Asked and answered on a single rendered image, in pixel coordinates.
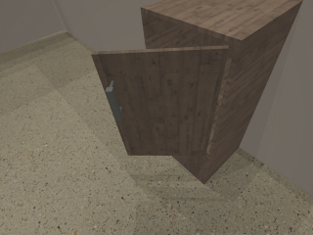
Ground handle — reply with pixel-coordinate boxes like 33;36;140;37
105;80;122;121

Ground cupboard door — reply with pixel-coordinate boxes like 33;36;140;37
91;45;229;156

